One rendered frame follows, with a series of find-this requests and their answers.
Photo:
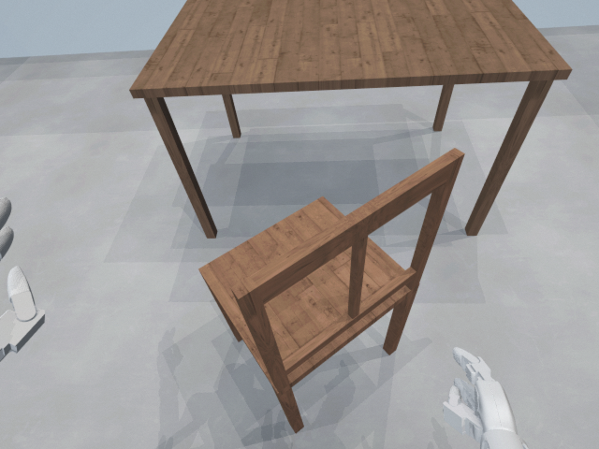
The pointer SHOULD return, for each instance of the right robot forearm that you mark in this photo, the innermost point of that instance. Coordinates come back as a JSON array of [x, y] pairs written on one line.
[[502, 439]]

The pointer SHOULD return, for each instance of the robot right hand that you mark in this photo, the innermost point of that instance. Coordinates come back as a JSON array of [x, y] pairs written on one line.
[[487, 407]]

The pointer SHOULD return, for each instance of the table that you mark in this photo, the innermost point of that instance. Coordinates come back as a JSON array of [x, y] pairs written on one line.
[[270, 46]]

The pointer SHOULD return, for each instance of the chair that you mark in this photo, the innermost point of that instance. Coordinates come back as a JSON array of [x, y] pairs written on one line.
[[299, 291]]

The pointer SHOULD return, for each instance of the robot left hand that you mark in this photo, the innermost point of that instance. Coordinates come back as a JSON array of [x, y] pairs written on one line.
[[18, 326]]

